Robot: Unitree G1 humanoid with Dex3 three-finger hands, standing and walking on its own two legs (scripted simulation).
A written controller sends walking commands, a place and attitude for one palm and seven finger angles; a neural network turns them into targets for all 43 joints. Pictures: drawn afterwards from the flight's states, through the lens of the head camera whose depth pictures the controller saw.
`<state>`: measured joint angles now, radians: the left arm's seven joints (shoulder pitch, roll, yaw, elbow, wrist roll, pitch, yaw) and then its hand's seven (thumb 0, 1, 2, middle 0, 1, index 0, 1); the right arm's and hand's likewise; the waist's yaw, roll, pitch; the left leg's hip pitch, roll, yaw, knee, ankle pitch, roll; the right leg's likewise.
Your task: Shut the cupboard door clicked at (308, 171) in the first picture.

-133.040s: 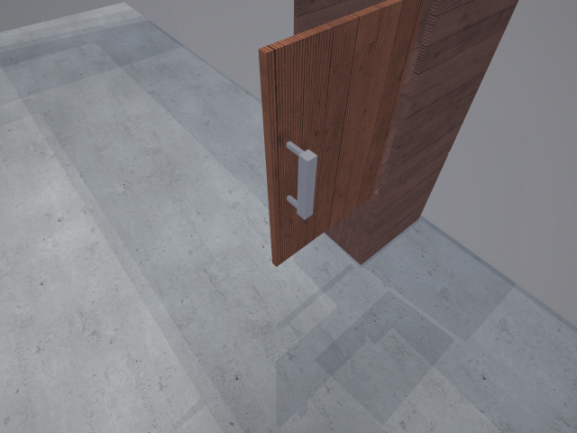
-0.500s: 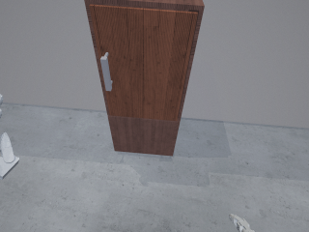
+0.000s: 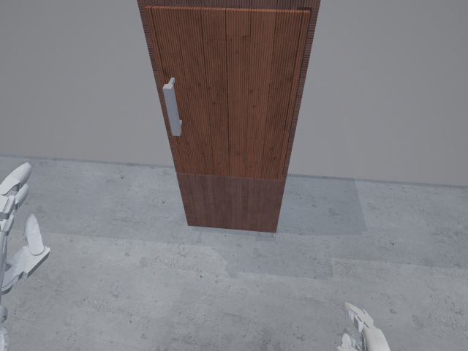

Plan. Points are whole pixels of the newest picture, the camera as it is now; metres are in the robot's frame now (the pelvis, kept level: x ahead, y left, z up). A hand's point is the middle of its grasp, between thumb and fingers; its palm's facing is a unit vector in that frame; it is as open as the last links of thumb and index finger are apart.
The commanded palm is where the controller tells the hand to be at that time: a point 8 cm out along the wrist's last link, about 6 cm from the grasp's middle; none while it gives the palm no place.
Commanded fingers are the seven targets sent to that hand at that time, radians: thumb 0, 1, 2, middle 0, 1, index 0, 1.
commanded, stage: let the arm hang, fingers relaxed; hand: left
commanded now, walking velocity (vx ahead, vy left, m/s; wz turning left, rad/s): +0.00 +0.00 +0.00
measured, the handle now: (174, 107) +0.78 +0.24 -0.01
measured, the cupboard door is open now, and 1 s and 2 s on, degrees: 0 0 0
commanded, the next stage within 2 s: look to check the result in 1.06 s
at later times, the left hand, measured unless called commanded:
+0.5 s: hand out of the picture -0.06 +0.21 -0.17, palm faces +0.04 -0.97 -0.22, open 7.2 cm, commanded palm none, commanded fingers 0.00 0.90 0.90 -0.20 -0.30 -0.20 -0.30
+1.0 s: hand out of the picture -0.04 +0.17 -0.17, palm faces +0.04 -0.99 -0.13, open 7.4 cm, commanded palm none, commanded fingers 0.00 0.90 0.90 -0.20 -0.30 -0.20 -0.30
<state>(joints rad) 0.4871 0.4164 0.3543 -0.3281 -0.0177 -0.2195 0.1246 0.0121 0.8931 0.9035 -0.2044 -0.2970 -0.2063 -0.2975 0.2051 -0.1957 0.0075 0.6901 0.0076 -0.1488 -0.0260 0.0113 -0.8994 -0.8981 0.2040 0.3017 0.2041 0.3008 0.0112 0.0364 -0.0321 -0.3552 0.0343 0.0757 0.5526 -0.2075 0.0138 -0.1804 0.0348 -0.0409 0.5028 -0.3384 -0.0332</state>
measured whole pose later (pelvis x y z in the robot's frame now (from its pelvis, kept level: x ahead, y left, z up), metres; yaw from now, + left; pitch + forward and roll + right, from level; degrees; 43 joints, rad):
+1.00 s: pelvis -0.02 +0.02 +0.01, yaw +0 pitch -2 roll +0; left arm 0.34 0.11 0.00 1.13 0.02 0.01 0.03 0.00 0.91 0.90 -0.20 -0.30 -0.20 -0.30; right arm 0.31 -0.13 0.00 1.14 -0.01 0.01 -0.04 0.00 -0.90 -0.90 0.20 0.30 0.20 0.30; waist -0.01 -0.01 0.01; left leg -0.25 -0.02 0.09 0.38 -0.11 0.06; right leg -0.12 -0.01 -0.04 0.42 -0.28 0.00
